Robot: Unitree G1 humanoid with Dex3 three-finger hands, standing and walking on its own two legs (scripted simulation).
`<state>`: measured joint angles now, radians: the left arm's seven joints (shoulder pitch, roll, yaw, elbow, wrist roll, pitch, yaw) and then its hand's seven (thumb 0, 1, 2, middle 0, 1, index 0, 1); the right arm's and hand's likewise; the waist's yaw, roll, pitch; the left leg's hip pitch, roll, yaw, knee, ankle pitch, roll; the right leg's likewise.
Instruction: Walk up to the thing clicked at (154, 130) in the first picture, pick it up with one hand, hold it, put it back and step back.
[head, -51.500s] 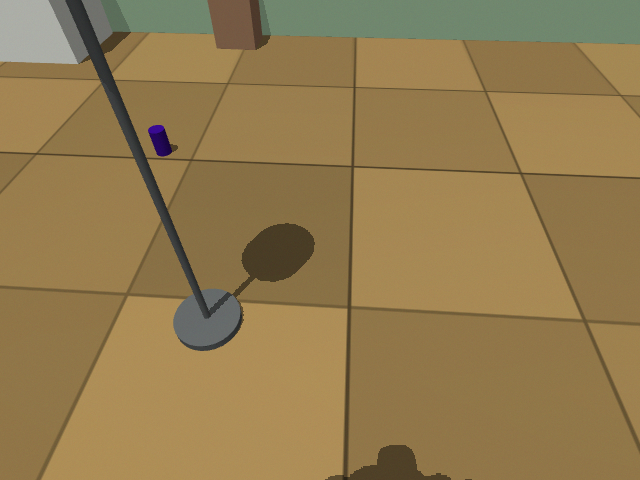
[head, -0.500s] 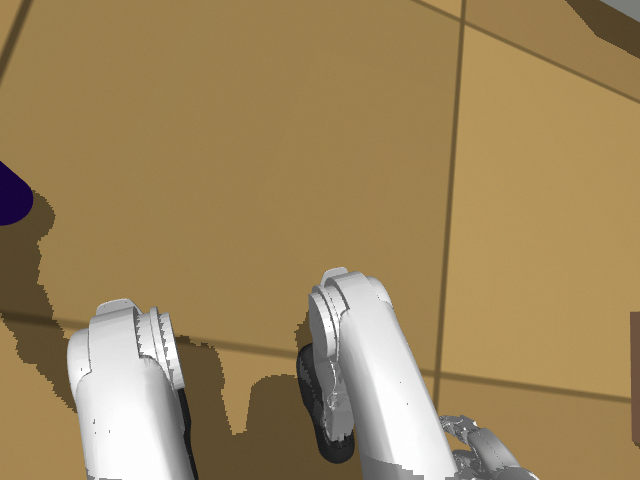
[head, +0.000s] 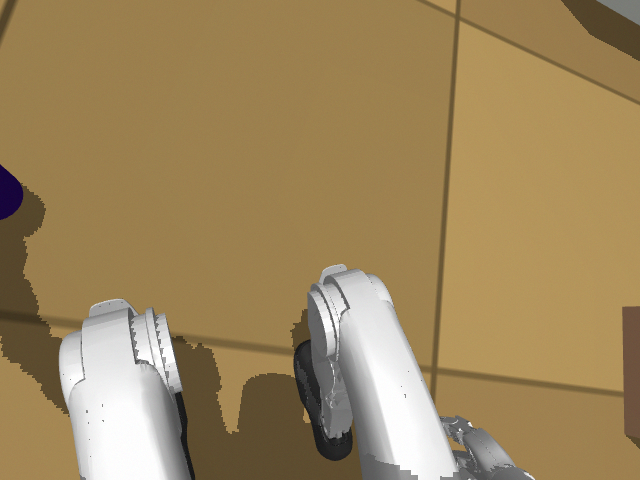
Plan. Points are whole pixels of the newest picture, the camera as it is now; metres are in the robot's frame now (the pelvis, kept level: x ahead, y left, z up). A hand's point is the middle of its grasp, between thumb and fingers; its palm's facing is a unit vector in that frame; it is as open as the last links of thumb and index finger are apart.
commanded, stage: rise first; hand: left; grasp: from above
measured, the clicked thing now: out of the picture +0.49 +0.38 -0.26
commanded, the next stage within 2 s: none
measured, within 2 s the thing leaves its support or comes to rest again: neither
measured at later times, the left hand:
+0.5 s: hand out of the picture +0.44 +0.42 -0.12, palm faces -0.43 -0.12 -0.89, open 14.0 cm
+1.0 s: hand out of the picture +0.44 +0.42 -0.12, palm faces -0.44 -0.11 -0.89, open 14.0 cm
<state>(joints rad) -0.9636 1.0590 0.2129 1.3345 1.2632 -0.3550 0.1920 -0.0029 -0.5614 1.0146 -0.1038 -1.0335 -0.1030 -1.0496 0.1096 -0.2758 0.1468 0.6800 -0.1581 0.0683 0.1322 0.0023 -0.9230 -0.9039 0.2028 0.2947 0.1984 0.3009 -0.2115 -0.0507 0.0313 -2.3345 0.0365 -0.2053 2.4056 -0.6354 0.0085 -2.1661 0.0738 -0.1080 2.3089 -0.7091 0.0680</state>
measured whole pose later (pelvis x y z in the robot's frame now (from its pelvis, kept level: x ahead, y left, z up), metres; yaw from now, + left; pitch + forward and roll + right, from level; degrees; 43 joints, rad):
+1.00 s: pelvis +0.00 +0.00 +0.01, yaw +0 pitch +31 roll -12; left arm -0.96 1.05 0.19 1.32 1.25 -0.35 0.16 0.00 -0.56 1.03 -0.13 -1.00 -0.12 -1.03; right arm 0.11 -0.28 0.15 0.67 -0.14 0.08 0.13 0.00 -0.92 -0.90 0.20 0.29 0.20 0.30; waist -0.21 -0.04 0.01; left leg -2.32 0.04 -0.19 2.38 -0.63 0.02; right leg -2.15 0.07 -0.10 2.28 -0.70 0.07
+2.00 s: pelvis +0.00 +0.00 +0.01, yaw +0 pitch +31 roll -12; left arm -0.97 1.06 0.19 1.32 1.24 -0.36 0.15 0.00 -0.57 1.04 -0.11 -1.01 -0.10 -1.04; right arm 0.11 -0.28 0.15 0.66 -0.15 0.08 0.13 0.00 -0.92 -0.90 0.20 0.29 0.20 0.30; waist -0.22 -0.04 0.02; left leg -2.32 0.03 -0.20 2.38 -0.63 0.01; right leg -2.15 0.07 -0.11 2.29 -0.70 0.07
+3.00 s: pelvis +0.00 +0.00 +0.00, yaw +0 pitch +31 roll -13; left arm -1.09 1.01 0.11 1.40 1.32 -0.35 0.26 0.00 -0.59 1.06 -0.09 -1.03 -0.07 -1.05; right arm 0.12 -0.28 0.18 0.66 -0.16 0.05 0.13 0.00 -0.92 -0.90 0.20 0.29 0.20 0.30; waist -0.28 -0.07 0.03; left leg -2.36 0.03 -0.22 2.41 -0.63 0.00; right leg -2.19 0.07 -0.12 2.31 -0.70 0.06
